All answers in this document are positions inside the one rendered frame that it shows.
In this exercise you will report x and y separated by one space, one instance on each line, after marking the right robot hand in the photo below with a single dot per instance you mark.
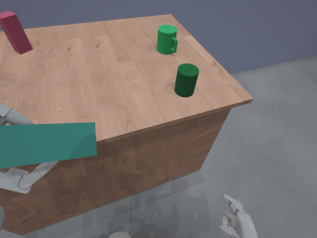
241 226

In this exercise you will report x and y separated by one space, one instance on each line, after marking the sponge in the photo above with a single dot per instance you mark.
29 144

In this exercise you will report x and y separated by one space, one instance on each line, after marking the left robot hand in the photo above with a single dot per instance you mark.
17 179

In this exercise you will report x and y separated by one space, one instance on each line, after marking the table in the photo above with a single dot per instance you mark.
110 73

